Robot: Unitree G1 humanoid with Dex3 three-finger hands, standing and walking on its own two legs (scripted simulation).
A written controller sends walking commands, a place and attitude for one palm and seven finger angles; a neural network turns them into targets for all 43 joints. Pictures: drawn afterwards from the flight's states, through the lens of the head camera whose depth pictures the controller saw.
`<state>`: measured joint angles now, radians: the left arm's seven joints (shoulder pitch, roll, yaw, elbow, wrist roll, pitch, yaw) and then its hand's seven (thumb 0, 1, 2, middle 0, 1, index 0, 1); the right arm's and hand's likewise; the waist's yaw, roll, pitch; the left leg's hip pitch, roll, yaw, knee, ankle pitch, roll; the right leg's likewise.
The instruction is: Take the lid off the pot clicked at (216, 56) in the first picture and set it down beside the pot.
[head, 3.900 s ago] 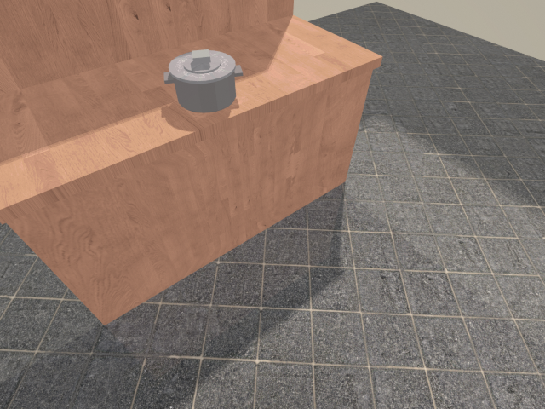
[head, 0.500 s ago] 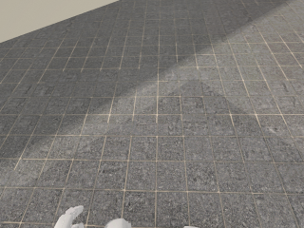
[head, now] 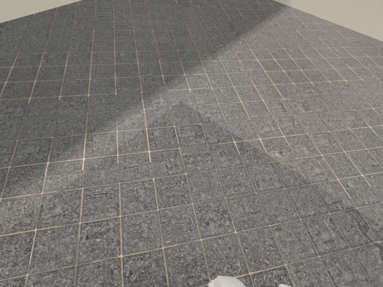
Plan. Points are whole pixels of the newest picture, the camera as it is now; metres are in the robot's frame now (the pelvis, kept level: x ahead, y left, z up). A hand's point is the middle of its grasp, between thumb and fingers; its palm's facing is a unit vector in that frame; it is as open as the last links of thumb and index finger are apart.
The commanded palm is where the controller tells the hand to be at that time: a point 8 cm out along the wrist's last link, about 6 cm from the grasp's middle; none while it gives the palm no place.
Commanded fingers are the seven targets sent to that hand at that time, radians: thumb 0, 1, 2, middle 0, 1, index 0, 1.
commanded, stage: walk to a spot facing it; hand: left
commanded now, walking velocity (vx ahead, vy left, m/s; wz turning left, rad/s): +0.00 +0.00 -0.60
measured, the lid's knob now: out of the picture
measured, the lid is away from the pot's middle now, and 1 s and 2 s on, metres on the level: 0.00 0.00 0.00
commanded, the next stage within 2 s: turn to face it in 1.26 s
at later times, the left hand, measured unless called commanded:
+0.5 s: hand out of the picture +0.13 +0.11 -0.15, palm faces -0.27 -0.92 -0.27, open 7.4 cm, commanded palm none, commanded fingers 0.00 0.90 0.90 -0.20 -0.30 -0.20 -0.30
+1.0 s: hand (135, 255) +0.21 +0.14 -0.18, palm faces -0.48 -0.86 -0.18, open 7.4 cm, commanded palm none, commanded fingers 0.00 0.90 0.90 -0.20 -0.30 -0.20 -0.30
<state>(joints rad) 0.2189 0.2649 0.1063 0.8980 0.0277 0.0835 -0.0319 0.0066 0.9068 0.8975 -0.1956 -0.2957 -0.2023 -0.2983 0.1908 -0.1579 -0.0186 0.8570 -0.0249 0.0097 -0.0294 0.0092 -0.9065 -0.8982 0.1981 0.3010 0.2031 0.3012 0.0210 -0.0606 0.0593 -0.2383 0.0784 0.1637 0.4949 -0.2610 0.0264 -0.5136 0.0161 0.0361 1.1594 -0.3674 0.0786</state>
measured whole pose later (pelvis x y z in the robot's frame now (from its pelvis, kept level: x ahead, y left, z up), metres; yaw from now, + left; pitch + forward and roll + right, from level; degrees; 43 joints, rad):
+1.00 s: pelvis +0.09 -0.03 +0.00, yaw -34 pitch +0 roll -2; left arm 0.31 0.26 0.10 0.99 0.03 0.05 -0.03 0.01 0.91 0.90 -0.19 -0.30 -0.20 -0.30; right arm 0.20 -0.16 -0.01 0.88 -0.03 -0.03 -0.02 0.01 -0.91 -0.90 0.20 0.30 0.20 0.30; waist 0.04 -0.05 0.04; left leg -0.19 0.07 0.15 0.47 -0.29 0.03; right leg -0.47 0.01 0.01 1.11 -0.37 0.04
